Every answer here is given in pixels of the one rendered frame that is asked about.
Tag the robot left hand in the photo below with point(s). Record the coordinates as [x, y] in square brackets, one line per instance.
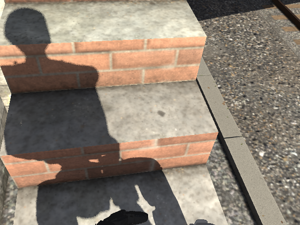
[123, 217]

